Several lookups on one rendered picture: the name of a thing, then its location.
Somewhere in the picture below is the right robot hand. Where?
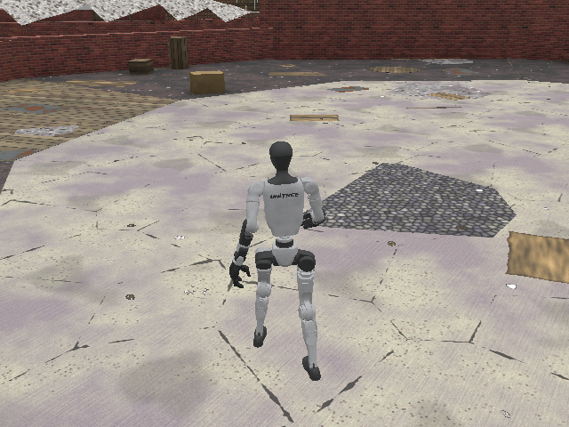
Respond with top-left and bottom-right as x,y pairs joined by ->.
301,213 -> 319,229

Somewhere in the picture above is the left robot hand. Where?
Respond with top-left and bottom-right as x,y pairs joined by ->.
229,262 -> 251,288

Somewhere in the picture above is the robot right upper arm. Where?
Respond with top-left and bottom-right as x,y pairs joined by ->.
300,177 -> 325,222

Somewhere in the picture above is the robot right shin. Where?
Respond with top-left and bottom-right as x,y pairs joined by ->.
301,304 -> 317,368

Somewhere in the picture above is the right robot forearm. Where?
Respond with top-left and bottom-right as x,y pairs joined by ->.
311,208 -> 325,225

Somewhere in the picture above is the left robot forearm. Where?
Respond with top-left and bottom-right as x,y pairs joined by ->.
232,219 -> 253,266

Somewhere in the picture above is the robot left upper arm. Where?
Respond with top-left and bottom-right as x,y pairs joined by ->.
245,181 -> 264,233

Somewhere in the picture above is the robot left thigh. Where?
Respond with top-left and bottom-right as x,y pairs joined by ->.
255,247 -> 273,298

